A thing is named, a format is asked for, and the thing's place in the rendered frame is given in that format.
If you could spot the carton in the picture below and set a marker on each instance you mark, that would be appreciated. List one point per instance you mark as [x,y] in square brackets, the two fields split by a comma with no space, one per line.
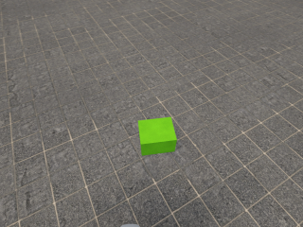
[156,136]

